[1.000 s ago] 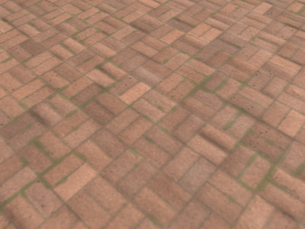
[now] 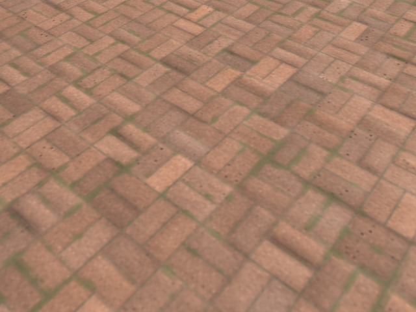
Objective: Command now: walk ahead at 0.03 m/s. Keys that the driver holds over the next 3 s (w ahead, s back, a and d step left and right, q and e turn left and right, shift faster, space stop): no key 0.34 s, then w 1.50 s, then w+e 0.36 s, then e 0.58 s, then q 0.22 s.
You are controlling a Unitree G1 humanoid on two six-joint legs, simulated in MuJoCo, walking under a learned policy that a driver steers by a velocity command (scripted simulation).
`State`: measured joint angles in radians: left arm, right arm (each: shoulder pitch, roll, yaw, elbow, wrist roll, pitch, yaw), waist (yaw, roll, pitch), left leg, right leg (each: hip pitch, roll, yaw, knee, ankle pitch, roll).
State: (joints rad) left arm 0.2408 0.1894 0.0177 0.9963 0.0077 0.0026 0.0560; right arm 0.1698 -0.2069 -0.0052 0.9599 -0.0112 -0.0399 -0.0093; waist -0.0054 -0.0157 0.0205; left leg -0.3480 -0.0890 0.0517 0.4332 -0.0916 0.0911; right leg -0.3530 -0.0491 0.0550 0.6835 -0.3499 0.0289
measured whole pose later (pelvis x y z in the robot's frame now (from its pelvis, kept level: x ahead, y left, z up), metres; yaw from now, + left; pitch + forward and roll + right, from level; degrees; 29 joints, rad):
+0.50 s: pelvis +0.07 -0.02 +0.00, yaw +1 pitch +0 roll +0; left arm 0.38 0.17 0.04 1.07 -0.02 -0.07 0.03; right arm 0.25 -0.20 -0.02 1.06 0.02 -0.05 -0.01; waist 0.02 -0.01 0.00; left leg -0.34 -0.02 0.03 0.68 -0.37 0.09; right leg -0.16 0.01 -0.01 0.53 -0.37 -0.03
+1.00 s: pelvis +0.27 +0.02 +0.01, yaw +1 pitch +2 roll +1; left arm 0.02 0.23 0.05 0.88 -0.02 -0.09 -0.02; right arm 0.46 -0.18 -0.01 1.08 0.00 -0.09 -0.01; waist -0.08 -0.04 0.00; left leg 0.10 -0.06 0.04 0.16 -0.29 0.06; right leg -0.69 -0.09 -0.01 0.66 0.06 -0.03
